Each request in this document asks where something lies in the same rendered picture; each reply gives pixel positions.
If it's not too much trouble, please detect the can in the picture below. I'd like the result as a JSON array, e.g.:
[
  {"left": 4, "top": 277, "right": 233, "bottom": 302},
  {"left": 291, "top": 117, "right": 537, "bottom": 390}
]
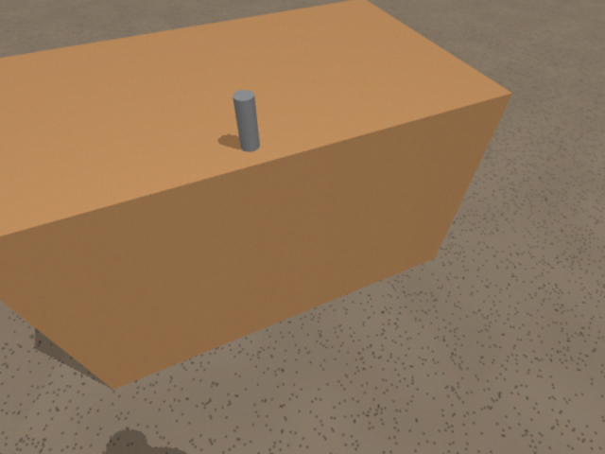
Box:
[{"left": 233, "top": 90, "right": 260, "bottom": 152}]

